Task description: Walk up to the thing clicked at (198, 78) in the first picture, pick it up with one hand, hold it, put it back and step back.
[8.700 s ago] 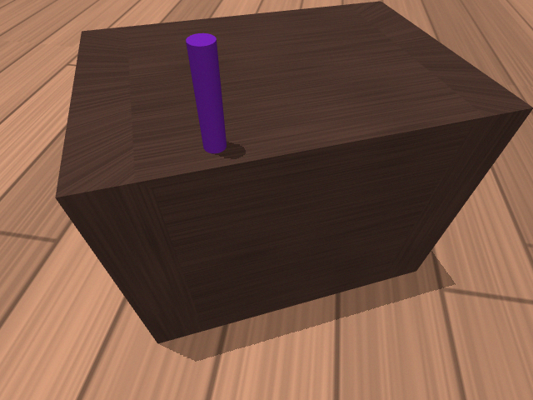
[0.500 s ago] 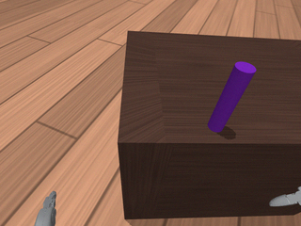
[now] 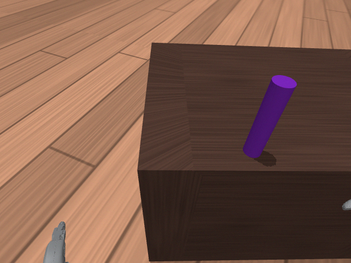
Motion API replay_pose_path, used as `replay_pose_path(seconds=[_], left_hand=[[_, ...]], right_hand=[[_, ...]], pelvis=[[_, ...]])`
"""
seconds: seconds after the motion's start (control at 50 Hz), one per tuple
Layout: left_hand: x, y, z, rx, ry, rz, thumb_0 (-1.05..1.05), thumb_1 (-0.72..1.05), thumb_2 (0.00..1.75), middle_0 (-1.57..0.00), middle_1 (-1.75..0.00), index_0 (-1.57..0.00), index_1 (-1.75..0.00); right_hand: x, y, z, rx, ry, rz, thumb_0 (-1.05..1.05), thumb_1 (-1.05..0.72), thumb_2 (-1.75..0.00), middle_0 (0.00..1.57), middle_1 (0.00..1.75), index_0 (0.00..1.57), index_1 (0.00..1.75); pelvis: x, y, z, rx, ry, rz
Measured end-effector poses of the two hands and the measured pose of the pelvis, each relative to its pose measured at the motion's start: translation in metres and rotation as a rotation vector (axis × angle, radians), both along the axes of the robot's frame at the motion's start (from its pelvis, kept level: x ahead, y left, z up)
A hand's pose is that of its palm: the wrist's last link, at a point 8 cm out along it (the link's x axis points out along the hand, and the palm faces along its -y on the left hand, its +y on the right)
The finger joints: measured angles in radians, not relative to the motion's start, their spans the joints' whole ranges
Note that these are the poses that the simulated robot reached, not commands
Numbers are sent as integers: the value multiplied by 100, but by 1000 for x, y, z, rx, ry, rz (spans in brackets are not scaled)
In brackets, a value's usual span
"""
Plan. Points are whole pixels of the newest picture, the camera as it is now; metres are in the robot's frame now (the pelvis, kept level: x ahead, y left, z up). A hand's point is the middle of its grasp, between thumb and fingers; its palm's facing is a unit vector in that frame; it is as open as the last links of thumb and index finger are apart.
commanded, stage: go down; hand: right
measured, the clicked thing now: (265, 121) +0.41 -0.21 +0.13
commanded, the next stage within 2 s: none
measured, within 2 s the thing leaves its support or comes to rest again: neither
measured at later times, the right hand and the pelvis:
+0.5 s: hand out of the picture +0.28 -0.36 +0.20, palm faces +0.24 +0.95 -0.21, open 17.5 cm; pelvis +0.00 +0.00 +0.00, yaw +0 degrees
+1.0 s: hand out of the picture +0.30 -0.38 +0.20, palm faces +0.23 +0.97 -0.11, open 17.5 cm; pelvis +0.00 +0.00 +0.00, yaw +0 degrees
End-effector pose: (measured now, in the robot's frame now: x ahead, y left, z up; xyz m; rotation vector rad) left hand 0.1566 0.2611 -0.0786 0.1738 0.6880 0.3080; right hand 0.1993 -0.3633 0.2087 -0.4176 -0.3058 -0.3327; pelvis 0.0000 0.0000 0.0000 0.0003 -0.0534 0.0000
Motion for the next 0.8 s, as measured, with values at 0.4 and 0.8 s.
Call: replay_pose_path(seconds=[0.4, 0.8], left_hand=[[-12, 0, -5, 77, 34, -33, -1, -55, 6, -6, -5, -6, -5], [-15, 0, -11, 118, 57, -69, -1, -56, 7, -6, -5, -5, -6]], right_hand=[[38, -43, -1, 184, 135, 70, -2, 55, -5, 4, 5, 5, 5], [55, -61, 0, 260, 195, 91, -2, 55, -6, 4, 5, 5, 5]], pelvis=[[0, -2, -2, 6, 40, 6], [-2, 3, -4, 10, 81, 0]])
